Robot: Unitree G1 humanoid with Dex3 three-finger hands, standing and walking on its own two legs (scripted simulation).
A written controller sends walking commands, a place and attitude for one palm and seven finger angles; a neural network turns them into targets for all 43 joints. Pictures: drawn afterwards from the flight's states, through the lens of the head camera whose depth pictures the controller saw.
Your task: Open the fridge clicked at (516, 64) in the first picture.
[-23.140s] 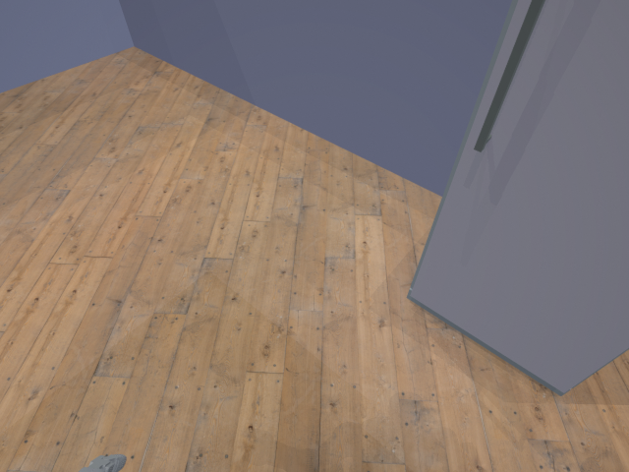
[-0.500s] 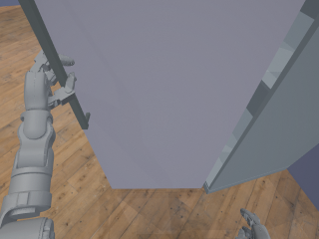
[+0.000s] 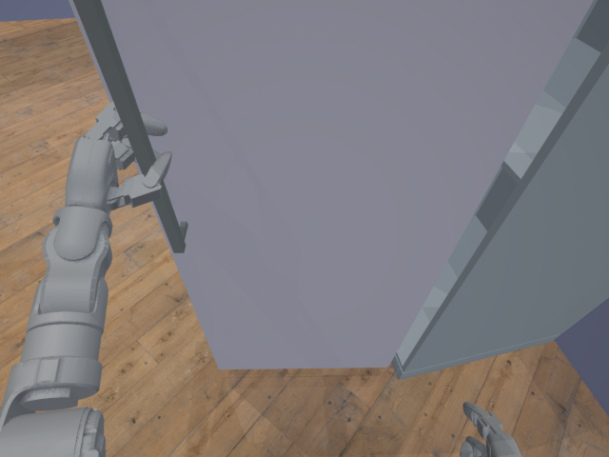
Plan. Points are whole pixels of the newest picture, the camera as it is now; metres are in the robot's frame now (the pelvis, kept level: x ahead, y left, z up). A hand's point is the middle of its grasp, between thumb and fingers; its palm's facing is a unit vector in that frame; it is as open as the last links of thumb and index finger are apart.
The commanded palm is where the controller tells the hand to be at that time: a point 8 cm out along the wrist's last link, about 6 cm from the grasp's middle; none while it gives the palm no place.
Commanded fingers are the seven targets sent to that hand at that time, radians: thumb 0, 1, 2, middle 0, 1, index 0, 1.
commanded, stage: loosen the grip on the handle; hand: left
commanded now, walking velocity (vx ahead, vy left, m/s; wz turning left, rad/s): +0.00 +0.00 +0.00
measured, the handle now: (141, 124) +0.44 +0.22 +0.22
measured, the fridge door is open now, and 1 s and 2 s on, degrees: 78 77 77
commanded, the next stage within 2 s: slip the hand off the handle in 0.48 s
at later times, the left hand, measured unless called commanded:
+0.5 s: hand (153, 192) +0.38 +0.20 +0.16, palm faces +0.19 -0.94 -0.28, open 14.3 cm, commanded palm +0.34 +0.25 +0.17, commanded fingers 0.00 -0.55 0.20 -0.25 -1.15 -0.25 -1.15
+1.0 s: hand (91, 201) +0.37 +0.28 +0.15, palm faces +0.24 -0.93 -0.28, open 14.7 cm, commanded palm +0.34 +0.32 +0.16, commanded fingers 0.00 -0.55 0.20 -0.25 -1.15 -0.25 -1.15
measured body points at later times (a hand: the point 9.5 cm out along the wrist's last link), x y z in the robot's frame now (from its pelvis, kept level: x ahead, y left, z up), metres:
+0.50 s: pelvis +0.01 -0.02 -0.01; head +0.03 -0.02 +0.44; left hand +0.36 +0.25 +0.18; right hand +0.14 -0.28 -0.11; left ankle +0.03 +0.11 -0.74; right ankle +0.04 -0.11 -0.74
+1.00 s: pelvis +0.04 +0.00 -0.02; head +0.07 +0.00 +0.43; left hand +0.35 +0.33 +0.16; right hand +0.20 -0.24 -0.12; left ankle +0.03 +0.11 -0.74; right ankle +0.04 -0.11 -0.74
